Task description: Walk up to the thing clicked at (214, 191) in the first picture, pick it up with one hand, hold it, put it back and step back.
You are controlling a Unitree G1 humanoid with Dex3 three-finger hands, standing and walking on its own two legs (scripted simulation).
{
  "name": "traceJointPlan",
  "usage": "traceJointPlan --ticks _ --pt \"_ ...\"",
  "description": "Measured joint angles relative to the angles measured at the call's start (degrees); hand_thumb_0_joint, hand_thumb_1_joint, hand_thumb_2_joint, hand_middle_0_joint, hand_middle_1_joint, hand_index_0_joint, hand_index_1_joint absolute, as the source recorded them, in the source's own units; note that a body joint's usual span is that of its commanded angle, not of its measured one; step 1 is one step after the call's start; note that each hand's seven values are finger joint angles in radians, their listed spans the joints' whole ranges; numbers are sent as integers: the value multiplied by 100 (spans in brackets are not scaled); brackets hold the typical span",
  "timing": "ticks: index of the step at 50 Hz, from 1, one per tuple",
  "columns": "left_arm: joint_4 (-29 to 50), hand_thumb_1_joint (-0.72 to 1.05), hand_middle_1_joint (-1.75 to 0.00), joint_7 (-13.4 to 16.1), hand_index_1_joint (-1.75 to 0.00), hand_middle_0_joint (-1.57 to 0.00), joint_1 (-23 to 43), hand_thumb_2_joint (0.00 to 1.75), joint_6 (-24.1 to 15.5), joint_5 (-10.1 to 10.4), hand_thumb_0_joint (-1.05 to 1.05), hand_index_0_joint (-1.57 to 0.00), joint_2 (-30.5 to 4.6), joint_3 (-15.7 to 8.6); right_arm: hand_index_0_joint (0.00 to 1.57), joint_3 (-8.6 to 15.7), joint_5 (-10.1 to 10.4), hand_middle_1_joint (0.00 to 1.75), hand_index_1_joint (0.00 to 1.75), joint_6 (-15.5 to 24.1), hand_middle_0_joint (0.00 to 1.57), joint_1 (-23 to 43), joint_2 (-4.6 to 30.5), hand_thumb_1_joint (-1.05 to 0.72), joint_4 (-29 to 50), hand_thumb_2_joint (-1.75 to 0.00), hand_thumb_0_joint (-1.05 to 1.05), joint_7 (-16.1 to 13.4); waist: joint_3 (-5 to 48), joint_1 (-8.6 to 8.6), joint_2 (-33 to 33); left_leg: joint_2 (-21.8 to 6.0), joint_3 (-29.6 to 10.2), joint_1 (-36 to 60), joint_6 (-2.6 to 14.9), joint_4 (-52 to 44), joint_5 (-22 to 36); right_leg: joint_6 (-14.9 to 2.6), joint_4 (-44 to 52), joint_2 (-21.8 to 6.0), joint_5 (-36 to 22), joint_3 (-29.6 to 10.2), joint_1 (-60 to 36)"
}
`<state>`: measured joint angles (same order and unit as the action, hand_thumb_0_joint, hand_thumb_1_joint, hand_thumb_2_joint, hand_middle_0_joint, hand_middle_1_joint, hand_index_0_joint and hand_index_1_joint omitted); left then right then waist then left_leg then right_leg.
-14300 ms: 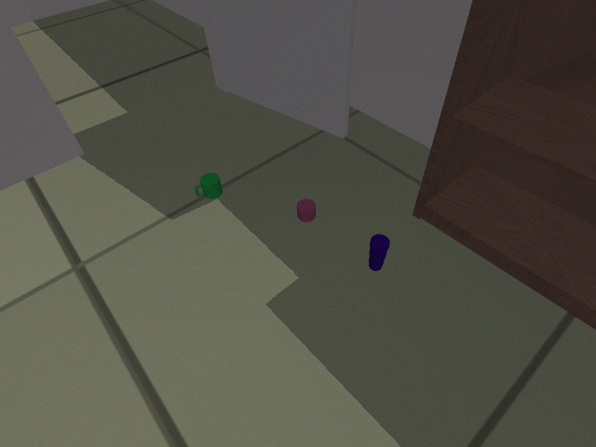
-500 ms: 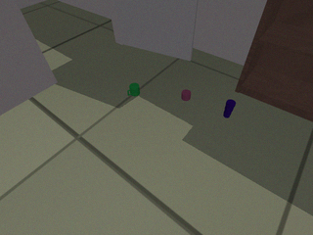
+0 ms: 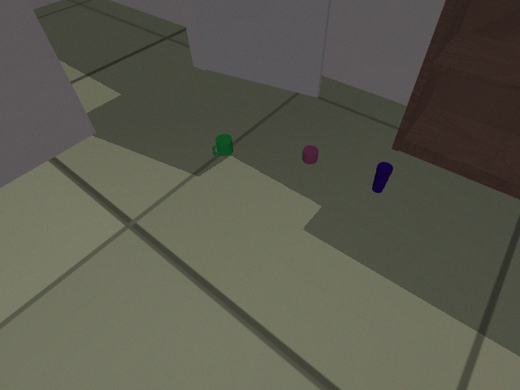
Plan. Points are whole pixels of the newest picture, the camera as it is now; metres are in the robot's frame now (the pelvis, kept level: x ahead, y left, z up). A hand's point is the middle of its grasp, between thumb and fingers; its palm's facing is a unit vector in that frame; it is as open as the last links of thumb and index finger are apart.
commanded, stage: stand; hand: left
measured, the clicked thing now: (222, 146) +1.47 +0.23 -0.74
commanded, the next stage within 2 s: walk up in 0.66 s
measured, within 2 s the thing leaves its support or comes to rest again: neither
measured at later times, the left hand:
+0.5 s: hand out of the picture +0.08 +0.26 -0.16, palm faces -0.04 -0.94 -0.34, open 7.4 cm
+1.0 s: hand out of the picture +0.17 +0.25 -0.14, palm faces -0.02 -0.89 -0.45, open 7.4 cm
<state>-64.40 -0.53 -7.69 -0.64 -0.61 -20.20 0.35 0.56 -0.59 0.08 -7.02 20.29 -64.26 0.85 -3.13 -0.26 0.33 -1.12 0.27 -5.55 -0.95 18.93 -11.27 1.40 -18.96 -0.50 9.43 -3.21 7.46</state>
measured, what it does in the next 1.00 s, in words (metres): walks ahead: right foot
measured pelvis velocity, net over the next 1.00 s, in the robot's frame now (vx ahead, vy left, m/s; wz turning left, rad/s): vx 0.08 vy -0.05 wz -0.02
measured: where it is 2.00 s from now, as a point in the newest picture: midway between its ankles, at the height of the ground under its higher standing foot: (282, 306)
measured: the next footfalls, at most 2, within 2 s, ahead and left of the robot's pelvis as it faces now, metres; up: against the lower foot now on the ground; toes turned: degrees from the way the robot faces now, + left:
right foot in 0.94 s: +0.17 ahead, -0.17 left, +0.00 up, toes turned -6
left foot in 1.40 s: +0.43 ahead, +0.10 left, +0.00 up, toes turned +7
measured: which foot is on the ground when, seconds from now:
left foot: down 0.00-0.96, up 0.98-1.00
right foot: down 0.00-0.72, up 0.74-0.92, down 0.94-1.00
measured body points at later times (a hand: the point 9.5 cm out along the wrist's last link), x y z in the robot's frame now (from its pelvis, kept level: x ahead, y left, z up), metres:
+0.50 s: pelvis +0.01 +0.00 +0.00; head +0.02 +0.00 +0.45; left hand +0.08 +0.31 -0.13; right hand +0.08 -0.30 -0.13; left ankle -0.01 +0.13 -0.75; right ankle +0.01 -0.14 -0.75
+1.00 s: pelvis +0.08 -0.05 -0.03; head +0.08 -0.08 +0.42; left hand +0.17 +0.29 -0.11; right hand +0.10 -0.39 -0.16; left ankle +0.00 +0.11 -0.73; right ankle +0.14 -0.17 -0.75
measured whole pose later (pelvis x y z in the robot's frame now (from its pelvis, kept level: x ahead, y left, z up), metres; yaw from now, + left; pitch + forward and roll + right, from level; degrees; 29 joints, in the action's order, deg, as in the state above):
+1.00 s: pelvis +0.08 -0.05 -0.03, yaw -1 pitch -4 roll -1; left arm -57.5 -3.9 -12.5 -4.3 -2.2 -25.3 -5.5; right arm 6.2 -2.3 -0.3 -16.4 25.7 -59.3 3.1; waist -2.6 -0.7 4.2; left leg -4.2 -3.5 -8.3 2.0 45.6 -30.6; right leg -1.1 -36.2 -1.1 14.1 5.5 17.7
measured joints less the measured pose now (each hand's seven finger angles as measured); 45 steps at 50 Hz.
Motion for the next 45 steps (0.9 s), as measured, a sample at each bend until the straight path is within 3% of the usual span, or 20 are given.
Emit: traceJointPlan --ticks 33,36,38,41,45 --pt "42 91 -30 13 -30 -20 56 90 0 -4 1 -21 1 6 21 -10 6 29 30 20 20 21 -11 -90 58 -89 0 -15 9 -5 -15 39 15 40 38 -7 -63 38 8 -41 63 -13 -39" --pt "179 91 -30 -164 -30 -20 -126 90 -30 -91 1 -21 -56 -150 21 163 -84 30 30 85 20 -168 -3 -90 211 -89 0 144 151 33 -45 50 64 -77 221 387 -764 -159 -642 -37 1045 -19 203" --pt "227 91 -30 -255 -30 -20 -282 90 2 -135 1 -21 -150 -243 21 273 -121 30 30 144 20 -324 26 -90 322 -89 0 218 295 54 -62 28 147 -48 290 407 -838 -218 -1424 -43 1493 93 545" --pt "281 91 -30 -334 -30 -20 -349 90 12 -149 1 -21 -339 -325 21 407 -151 30 30 250 21 -518 92 -90 478 -89 0 243 241 -40 -38 -67 161 162 284 194 -439 -240 -2168 -55 1577 275 1002" --pt "444 91 -30 -438 -30 -20 -345 90 -94 -118 1 -21 -559 -445 21 498 -172 30 30 208 21 -762 239 -90 539 -89 0 299 80 -107 -63 -159 181 465 123 177 -668 -225 -1770 -246 1271 410 1239"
